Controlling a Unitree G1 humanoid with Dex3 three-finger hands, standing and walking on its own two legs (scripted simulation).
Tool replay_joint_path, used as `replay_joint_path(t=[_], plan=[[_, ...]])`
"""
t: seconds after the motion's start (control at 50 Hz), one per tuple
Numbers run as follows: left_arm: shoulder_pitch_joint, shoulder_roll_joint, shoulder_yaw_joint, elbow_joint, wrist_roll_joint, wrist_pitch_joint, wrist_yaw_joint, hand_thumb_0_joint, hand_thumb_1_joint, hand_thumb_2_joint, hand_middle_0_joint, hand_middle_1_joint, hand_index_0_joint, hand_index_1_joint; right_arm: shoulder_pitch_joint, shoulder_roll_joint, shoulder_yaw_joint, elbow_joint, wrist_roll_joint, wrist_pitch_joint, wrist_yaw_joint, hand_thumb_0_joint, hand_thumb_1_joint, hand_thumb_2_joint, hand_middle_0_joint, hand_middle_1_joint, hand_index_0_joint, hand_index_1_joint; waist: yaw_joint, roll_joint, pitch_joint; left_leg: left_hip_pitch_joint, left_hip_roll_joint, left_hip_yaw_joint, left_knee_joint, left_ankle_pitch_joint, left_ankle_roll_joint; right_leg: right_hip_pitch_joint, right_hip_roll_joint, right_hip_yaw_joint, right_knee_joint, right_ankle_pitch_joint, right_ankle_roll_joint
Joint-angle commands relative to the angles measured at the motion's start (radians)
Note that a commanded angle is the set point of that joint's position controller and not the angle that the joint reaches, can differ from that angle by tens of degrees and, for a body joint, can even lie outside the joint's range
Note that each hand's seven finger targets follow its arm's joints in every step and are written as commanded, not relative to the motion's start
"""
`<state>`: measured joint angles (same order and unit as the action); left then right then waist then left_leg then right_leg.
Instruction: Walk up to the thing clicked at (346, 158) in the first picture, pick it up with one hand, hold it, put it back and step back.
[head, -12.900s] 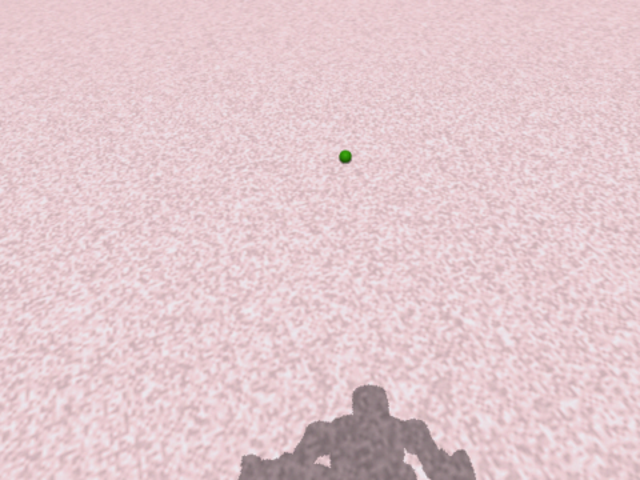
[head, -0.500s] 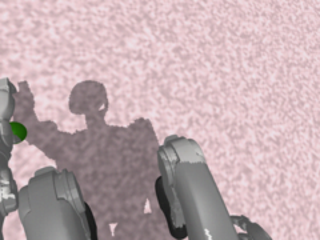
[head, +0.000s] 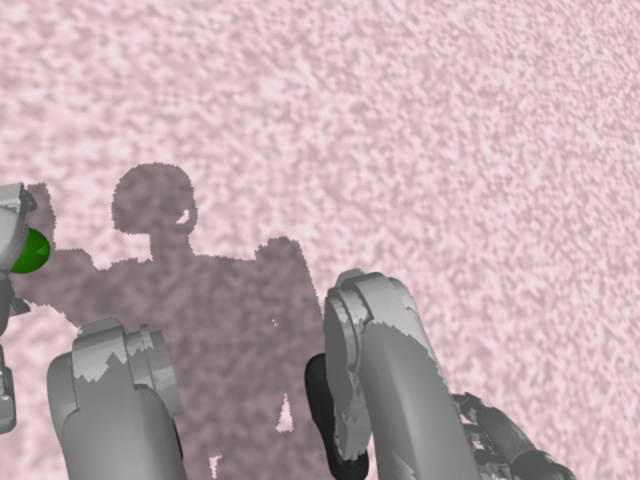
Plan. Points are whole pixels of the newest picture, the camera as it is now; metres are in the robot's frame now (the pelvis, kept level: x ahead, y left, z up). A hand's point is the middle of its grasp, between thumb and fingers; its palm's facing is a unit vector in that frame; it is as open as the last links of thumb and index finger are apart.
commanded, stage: rest palm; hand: left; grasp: from above
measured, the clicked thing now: (22, 250) +0.43 +0.31 -0.27
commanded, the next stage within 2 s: close in 1.08 s
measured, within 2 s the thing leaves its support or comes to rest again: neither
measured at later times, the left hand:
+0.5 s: hand (15, 265) +0.41 +0.31 -0.25, palm faces -0.48 -0.17 -0.86, open 13.7 cm
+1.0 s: hand (20, 266) +0.41 +0.31 -0.26, palm faces -0.45 -0.14 -0.88, open 13.7 cm
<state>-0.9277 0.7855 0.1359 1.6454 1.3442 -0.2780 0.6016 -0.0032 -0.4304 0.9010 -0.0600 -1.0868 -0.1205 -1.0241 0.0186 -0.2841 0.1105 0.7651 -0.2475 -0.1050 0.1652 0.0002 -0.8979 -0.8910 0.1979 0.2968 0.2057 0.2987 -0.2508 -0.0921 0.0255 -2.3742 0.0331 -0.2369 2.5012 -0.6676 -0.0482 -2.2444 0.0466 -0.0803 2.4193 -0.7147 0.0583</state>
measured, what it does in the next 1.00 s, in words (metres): stands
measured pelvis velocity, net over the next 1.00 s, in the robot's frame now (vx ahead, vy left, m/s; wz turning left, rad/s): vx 0.00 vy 0.01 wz -0.06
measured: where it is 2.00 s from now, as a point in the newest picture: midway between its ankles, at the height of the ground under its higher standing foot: (258, 466)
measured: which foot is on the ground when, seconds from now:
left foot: down 0.00-1.00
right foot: down 0.00-1.00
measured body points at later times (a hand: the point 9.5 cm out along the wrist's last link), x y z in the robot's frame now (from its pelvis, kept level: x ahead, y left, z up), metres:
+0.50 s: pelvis +0.01 +0.00 -0.01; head +0.27 +0.10 +0.34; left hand +0.43 +0.32 -0.20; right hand +0.06 -0.25 -0.11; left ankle +0.07 +0.14 -0.27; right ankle +0.10 -0.13 -0.27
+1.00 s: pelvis +0.00 +0.01 -0.01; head +0.26 +0.12 +0.34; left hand +0.43 +0.31 -0.21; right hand +0.08 -0.26 -0.09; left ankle +0.07 +0.14 -0.27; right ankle +0.10 -0.13 -0.27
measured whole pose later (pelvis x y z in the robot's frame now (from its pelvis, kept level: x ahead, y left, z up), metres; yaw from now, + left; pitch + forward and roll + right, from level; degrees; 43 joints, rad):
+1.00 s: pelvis +0.00 +0.01 -0.01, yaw -4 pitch +27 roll -13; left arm -0.92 0.87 0.15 1.74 1.27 -0.20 0.71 0.00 -0.42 0.89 -0.06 -1.09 -0.12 -1.03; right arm 0.00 -0.31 0.21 0.79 -0.33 -0.26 0.29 0.00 -0.90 -0.90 0.20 0.30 0.20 0.30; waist -0.31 -0.13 0.12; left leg -2.37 0.04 -0.30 2.58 -0.71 -0.04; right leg -2.22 0.08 -0.12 2.44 -0.72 0.08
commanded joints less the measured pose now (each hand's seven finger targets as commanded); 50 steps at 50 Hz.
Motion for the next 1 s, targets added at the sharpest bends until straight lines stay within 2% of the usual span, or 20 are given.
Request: replay_joint_path(t=[0.0,0.04,0.08,0.14,0.18,0.22,0.24,0.3,0.4,0.44,0.52,0.54,0.58,0.62,0.66,0.84,0.88,0.9,0.94,0.98], plan=[[-0.310,0.247,0.027,-0.117,-0.017,0.034,0.093,0.000,-0.457,0.899,-0.044,-1.071,-0.090,-1.023,0.184,-0.268,-0.060,0.020,-0.021,-0.020,0.011,0.000,-0.896,-0.899,0.200,0.300,0.200,0.300,-0.028,0.433,-0.632,0.549,0.002,0.155,-0.225,0.122,0.050,0.234,0.034,-0.139,-0.220,0.216,-0.080],[-0.237,0.258,0.044,-0.084,-0.031,0.058,0.100,0.000,-0.445,0.881,-0.042,-1.081,-0.097,-1.024,0.171,-0.269,-0.059,0.013,-0.023,-0.028,0.018,0.000,-0.899,-0.900,0.200,0.300,0.200,0.300,-0.010,0.442,-0.644,0.554,0.007,0.157,-0.212,0.148,0.050,0.253,0.035,-0.136,-0.214,0.244,-0.079],[-0.279,0.234,0.006,-0.073,-0.028,0.071,0.089,0.000,-0.452,0.884,-0.041,-1.080,-0.094,-1.024,0.172,-0.268,-0.051,0.021,-0.034,-0.044,0.033,0.000,-0.899,-0.899,0.200,0.300,0.200,0.300,-0.051,0.440,-0.610,0.536,0.009,0.152,-0.196,0.132,0.052,0.243,0.039,-0.143,-0.202,0.244,-0.077],[-0.223,0.297,0.076,-0.127,-0.070,0.079,0.087,0.000,-0.446,0.868,-0.037,-1.088,-0.096,-1.025,0.173,-0.280,-0.047,0.016,-0.031,-0.051,0.042,0.000,-0.900,-0.900,0.200,0.300,0.200,0.300,-0.002,0.461,-0.666,0.558,0.011,0.147,-0.207,0.163,0.051,0.288,0.039,-0.148,-0.202,0.264,-0.078],[-0.201,0.240,0.021,-0.072,-0.078,0.085,0.068,0.000,-0.448,0.869,-0.037,-1.090,-0.096,-1.027,0.167,-0.266,-0.034,0.011,-0.036,-0.058,0.053,0.000,-0.900,-0.899,0.200,0.300,0.200,0.300,-0.031,0.422,-0.625,0.526,0.013,0.147,-0.189,0.159,0.057,0.292,0.046,-0.145,-0.203,0.274,-0.075],[-0.186,0.284,0.063,-0.103,-0.092,0.081,0.062,0.000,-0.442,0.868,-0.037,-1.087,-0.099,-1.022,0.201,-0.278,-0.036,0.018,-0.038,-0.058,0.056,0.000,-0.899,-0.898,0.200,0.300,0.200,0.300,-0.031,0.413,-0.643,0.517,0.011,0.142,-0.179,0.193,0.062,0.340,0.045,-0.142,-0.205,0.314,-0.070],[-0.202,0.248,0.025,-0.104,-0.104,0.076,0.053,0.000,-0.449,0.867,-0.037,-1.083,-0.097,-1.019,0.189,-0.266,-0.027,0.012,-0.037,-0.066,0.061,0.000,-0.901,-0.899,0.200,0.300,0.200,0.300,-0.033,0.401,-0.630,0.505,0.013,0.139,-0.172,0.185,0.063,0.327,0.044,-0.143,-0.202,0.307,-0.069],[-0.165,0.275,0.054,-0.098,-0.123,0.060,0.048,0.000,-0.441,0.866,-0.036,-1.089,-0.100,-1.023,0.207,-0.282,-0.019,0.014,-0.034,-0.069,0.064,0.000,-0.899,-0.899,0.200,0.300,0.200,0.300,-0.033,0.375,-0.634,0.495,0.013,0.132,-0.174,0.199,0.066,0.368,0.048,-0.149,-0.213,0.321,-0.066],[-0.190,0.286,0.047,-0.093,-0.109,0.023,0.040,0.000,-0.434,0.873,-0.039,-1.080,-0.101,-1.015,0.229,-0.293,-0.012,0.025,-0.045,-0.072,0.072,0.000,-0.897,-0.897,0.200,0.300,0.200,0.300,-0.057,0.380,-0.617,0.500,0.017,0.119,-0.162,0.206,0.064,0.369,0.052,-0.156,-0.205,0.335,-0.063],[-0.163,0.320,0.081,-0.058,-0.103,0.008,0.053,0.000,-0.441,0.895,-0.047,-1.079,-0.099,-1.024,0.235,-0.302,-0.007,0.026,-0.046,-0.068,0.072,0.000,-0.898,-0.899,0.200,0.300,0.200,0.300,-0.053,0.366,-0.587,0.478,0.016,0.115,-0.170,0.175,0.064,0.362,0.051,-0.163,-0.210,0.301,-0.065],[-0.194,0.287,0.036,-0.058,-0.080,-0.022,0.072,0.000,-0.431,0.893,-0.052,-1.074,-0.103,-1.020,0.204,-0.302,0.001,0.015,-0.054,-0.076,0.075,0.000,-0.897,-0.899,0.200,0.300,0.200,0.300,-0.067,0.399,-0.549,0.488,0.017,0.109,-0.179,0.133,0.055,0.323,0.054,-0.176,-0.201,0.255,-0.071],[-0.172,0.322,0.065,-0.039,-0.069,-0.023,0.084,0.000,-0.427,0.886,-0.046,-1.077,-0.101,-1.018,0.212,-0.310,0.002,0.028,-0.060,-0.076,0.076,0.000,-0.895,-0.898,0.200,0.300,0.200,0.300,-0.061,0.399,-0.566,0.507,0.021,0.107,-0.180,0.149,0.054,0.334,0.057,-0.179,-0.199,0.269,-0.071],[-0.186,0.285,0.021,-0.058,-0.057,-0.024,0.102,0.000,-0.420,0.889,-0.051,-1.079,-0.105,-1.022,0.178,-0.306,0.003,0.018,-0.064,-0.082,0.077,0.000,-0.896,-0.899,0.200,0.300,0.200,0.300,-0.058,0.395,-0.570,0.494,0.020,0.109,-0.175,0.136,0.054,0.334,0.062,-0.172,-0.206,0.256,-0.072],[-0.174,0.308,0.049,-0.050,-0.055,-0.019,0.128,0.000,-0.426,0.901,-0.052,-1.081,-0.103,-1.027,0.193,-0.313,0.004,0.029,-0.070,-0.081,0.078,0.000,-0.896,-0.899,0.200,0.300,0.200,0.300,-0.057,0.397,-0.577,0.491,0.020,0.110,-0.178,0.151,0.054,0.349,0.063,-0.171,-0.215,0.272,-0.069],[-0.182,0.283,0.014,-0.020,-0.046,-0.002,0.140,0.000,-0.427,0.896,-0.049,-1.081,-0.100,-1.026,0.163,-0.312,0.007,0.026,-0.073,-0.091,0.082,0.000,-0.895,-0.899,0.200,0.300,0.200,0.300,-0.063,0.403,-0.554,0.485,0.022,0.111,-0.170,0.140,0.053,0.320,0.067,-0.169,-0.205,0.265,-0.070],[-0.210,0.281,0.008,-0.010,-0.067,0.061,0.176,0.000,-0.436,0.879,-0.052,-1.084,-0.104,-1.028,0.139,-0.333,0.007,0.034,-0.076,-0.129,0.105,0.000,-0.899,-0.901,0.200,0.300,0.200,0.300,-0.073,0.426,-0.542,0.514,0.025,0.103,-0.173,0.142,0.047,0.300,0.062,-0.187,-0.200,0.269,-0.069],[-0.217,0.230,-0.034,0.008,-0.086,0.070,0.158,0.000,-0.438,0.880,-0.051,-1.090,-0.104,-1.034,0.138,-0.321,0.013,0.033,-0.075,-0.146,0.119,0.000,-0.900,-0.901,0.200,0.300,0.200,0.300,-0.089,0.433,-0.491,0.495,0.024,0.105,-0.165,0.132,0.048,0.285,0.059,-0.185,-0.196,0.265,-0.068],[-0.199,0.286,0.011,0.014,-0.092,0.074,0.159,0.000,-0.436,0.889,-0.049,-1.093,-0.102,-1.038,0.157,-0.338,0.008,0.047,-0.079,-0.148,0.117,0.000,-0.898,-0.901,0.200,0.300,0.200,0.300,-0.084,0.414,-0.522,0.500,0.026,0.102,-0.167,0.142,0.051,0.316,0.066,-0.182,-0.211,0.275,-0.066],[-0.188,0.304,0.036,0.014,-0.095,0.074,0.146,0.000,-0.443,0.906,-0.054,-1.102,-0.103,-1.050,0.175,-0.336,0.007,0.037,-0.068,-0.153,0.120,0.000,-0.900,-0.902,0.200,0.300,0.200,0.300,-0.075,0.419,-0.536,0.516,0.026,0.104,-0.169,0.164,0.050,0.338,0.062,-0.178,-0.205,0.293,-0.067],[-0.204,0.283,0.007,0.004,-0.103,0.071,0.130,0.000,-0.433,0.934,-0.064,-1.121,-0.110,-1.072,0.155,-0.328,0.012,0.039,-0.070,-0.162,0.122,0.000,-0.901,-0.902,0.200,0.300,0.199,0.300,-0.083,0.428,-0.526,0.513,0.027,0.097,-0.170,0.150,0.048,0.326,0.061,-0.185,-0.201,0.274,-0.069]])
